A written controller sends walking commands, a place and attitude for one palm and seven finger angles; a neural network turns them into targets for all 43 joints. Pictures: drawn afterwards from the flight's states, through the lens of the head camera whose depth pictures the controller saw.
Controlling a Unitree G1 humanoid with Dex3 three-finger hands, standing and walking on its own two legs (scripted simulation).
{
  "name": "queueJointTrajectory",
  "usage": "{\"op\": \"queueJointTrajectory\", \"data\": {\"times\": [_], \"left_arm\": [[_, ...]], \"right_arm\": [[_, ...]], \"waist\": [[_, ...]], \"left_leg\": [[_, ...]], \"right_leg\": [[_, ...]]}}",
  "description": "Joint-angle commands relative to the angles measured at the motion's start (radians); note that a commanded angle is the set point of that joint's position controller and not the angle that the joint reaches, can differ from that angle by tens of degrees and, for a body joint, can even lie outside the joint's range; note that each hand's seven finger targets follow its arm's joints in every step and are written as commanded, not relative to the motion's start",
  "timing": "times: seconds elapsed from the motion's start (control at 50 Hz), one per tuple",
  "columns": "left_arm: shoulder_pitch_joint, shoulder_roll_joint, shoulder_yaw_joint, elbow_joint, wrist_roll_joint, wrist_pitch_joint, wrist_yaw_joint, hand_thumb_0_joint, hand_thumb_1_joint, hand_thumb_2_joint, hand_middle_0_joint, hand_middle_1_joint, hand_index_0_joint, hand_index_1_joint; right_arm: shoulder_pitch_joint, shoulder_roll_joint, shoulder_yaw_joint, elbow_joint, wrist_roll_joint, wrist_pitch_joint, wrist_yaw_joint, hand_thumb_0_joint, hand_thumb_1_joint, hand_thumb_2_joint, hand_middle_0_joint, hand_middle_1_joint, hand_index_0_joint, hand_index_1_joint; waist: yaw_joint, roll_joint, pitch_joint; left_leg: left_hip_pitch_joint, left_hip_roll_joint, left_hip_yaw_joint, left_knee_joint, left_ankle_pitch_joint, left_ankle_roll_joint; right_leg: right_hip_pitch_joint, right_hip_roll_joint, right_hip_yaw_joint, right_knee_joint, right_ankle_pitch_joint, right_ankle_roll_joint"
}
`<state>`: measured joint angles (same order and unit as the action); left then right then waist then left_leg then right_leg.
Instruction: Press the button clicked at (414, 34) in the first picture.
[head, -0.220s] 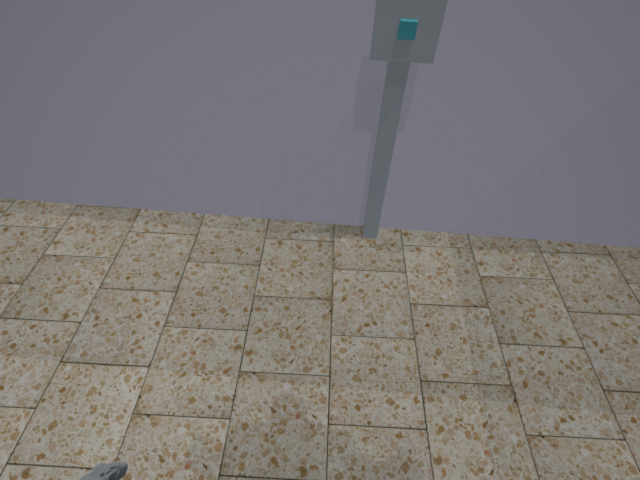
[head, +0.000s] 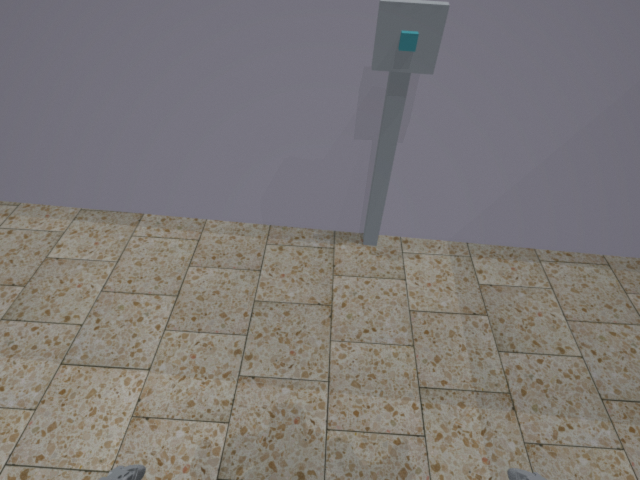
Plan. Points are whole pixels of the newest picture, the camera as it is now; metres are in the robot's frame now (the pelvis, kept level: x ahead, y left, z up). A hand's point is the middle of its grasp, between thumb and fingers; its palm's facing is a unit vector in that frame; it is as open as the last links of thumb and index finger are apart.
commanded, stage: stand and wait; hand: left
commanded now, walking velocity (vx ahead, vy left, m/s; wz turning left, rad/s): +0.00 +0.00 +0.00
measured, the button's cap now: (408, 40) +1.18 -0.17 +0.10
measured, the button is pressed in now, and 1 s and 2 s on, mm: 0 0 0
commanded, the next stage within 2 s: look at it before walking up in 0.62 s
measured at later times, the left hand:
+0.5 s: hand out of the picture +0.05 +0.24 -0.15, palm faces -0.03 -0.94 -0.34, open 7.3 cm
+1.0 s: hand out of the picture +0.07 +0.23 -0.15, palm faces -0.04 -0.94 -0.33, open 7.3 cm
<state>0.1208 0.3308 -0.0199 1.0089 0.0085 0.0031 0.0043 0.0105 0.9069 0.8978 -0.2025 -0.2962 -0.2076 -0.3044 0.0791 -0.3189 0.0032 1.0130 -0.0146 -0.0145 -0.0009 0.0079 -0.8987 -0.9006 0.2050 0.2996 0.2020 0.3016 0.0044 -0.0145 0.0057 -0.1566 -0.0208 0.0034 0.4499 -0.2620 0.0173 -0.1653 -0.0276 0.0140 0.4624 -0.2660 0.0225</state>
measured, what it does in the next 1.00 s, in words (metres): stands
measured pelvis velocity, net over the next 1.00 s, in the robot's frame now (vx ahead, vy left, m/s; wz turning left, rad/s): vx -0.01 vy -0.02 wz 0.00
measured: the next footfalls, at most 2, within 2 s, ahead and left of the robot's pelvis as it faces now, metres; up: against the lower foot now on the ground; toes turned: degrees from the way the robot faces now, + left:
none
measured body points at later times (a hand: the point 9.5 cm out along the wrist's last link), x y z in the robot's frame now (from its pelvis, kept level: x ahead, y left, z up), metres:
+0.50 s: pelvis -0.02 -0.01 +0.00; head -0.01 -0.01 +0.45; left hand +0.05 +0.29 -0.13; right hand +0.05 -0.31 -0.13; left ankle -0.01 +0.11 -0.74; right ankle -0.01 -0.13 -0.74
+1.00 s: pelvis -0.01 -0.02 +0.01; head -0.01 -0.02 +0.45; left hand +0.07 +0.28 -0.13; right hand +0.07 -0.31 -0.13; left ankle -0.01 +0.11 -0.74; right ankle -0.01 -0.13 -0.74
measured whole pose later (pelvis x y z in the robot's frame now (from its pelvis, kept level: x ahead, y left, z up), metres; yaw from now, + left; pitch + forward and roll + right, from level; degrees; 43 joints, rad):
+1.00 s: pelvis -0.01 -0.02 +0.01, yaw +0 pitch -2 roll +0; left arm 0.13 0.34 -0.02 1.08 0.01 0.00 0.00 0.01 0.91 0.90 -0.20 -0.30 -0.21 -0.30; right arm 0.11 -0.34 0.00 1.11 -0.01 -0.01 0.00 0.01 -0.90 -0.90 0.20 0.30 0.20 0.30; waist 0.00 -0.01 0.03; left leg -0.15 0.00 0.00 0.37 -0.20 -0.01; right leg -0.16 0.00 0.01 0.39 -0.21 0.00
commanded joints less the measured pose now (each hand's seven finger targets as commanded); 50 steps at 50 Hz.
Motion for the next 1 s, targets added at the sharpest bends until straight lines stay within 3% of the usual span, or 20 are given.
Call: {"op": "queueJointTrajectory", "data": {"times": [0.0, 0.24, 0.36, 0.62, 0.98], "left_arm": [[-0.043, 0.212, 0.055, -0.054, 0.003, -0.024, 0.010, 0.000, 0.900, 0.900, -0.200, -0.300, -0.200, -0.300], [-0.028, 0.213, 0.053, -0.013, 0.001, -0.024, 0.006, 0.000, 0.900, 0.900, -0.200, -0.300, -0.200, -0.300], [-0.018, 0.219, 0.052, 0.006, 0.001, -0.027, 0.007, 0.000, 0.900, 0.900, -0.200, -0.300, -0.200, -0.300], [-0.027, 0.222, 0.050, 0.018, 0.003, -0.026, 0.006, 0.000, 0.900, 0.900, -0.200, -0.300, -0.200, -0.300], [-0.032, 0.220, 0.051, 0.013, 0.003, -0.031, 0.007, 0.000, 0.900, 0.900, -0.200, -0.300, -0.200, -0.300]], "right_arm": [[-0.041, -0.221, -0.052, -0.052, 0.000, -0.023, -0.014, 0.000, -0.900, -0.900, 0.200, 0.300, 0.200, 0.300], [-0.027, -0.227, -0.045, -0.003, 0.004, -0.022, -0.012, 0.000, -0.900, -0.900, 0.200, 0.300, 0.200, 0.300], [-0.015, -0.230, -0.044, 0.018, 0.007, -0.021, -0.011, 0.000, -0.900, -0.900, 0.200, 0.300, 0.200, 0.300], [-0.006, -0.231, -0.041, 0.038, 0.005, -0.019, -0.008, 0.000, -0.900, -0.900, 0.200, 0.300, 0.200, 0.300], [-0.012, -0.226, -0.039, 0.039, 0.007, -0.020, -0.009, 0.000, -0.900, -0.900, 0.200, 0.300, 0.200, 0.300]], "waist": [[-0.006, 0.019, -0.057], [-0.002, 0.023, -0.027], [-0.001, 0.013, -0.045], [-0.003, 0.004, -0.008], [-0.004, 0.010, -0.041]], "left_leg": [[0.019, 0.125, -0.097, -0.078, 0.253, 0.025], [-0.004, 0.128, -0.113, -0.120, 0.141, 0.022], [0.010, 0.131, -0.113, -0.118, 0.157, 0.020], [-0.006, 0.130, -0.115, -0.142, 0.100, 0.015], [0.024, 0.136, -0.105, -0.129, 0.184, 0.010]], "right_leg": [[0.010, -0.088, 0.067, -0.067, 0.216, -0.051], [0.004, -0.089, 0.083, -0.116, 0.111, -0.051], [0.016, -0.093, 0.088, -0.124, 0.131, -0.053], [-0.016, -0.091, 0.102, -0.148, 0.056, -0.053], [0.015, -0.094, 0.097, -0.139, 0.169, -0.054]]}}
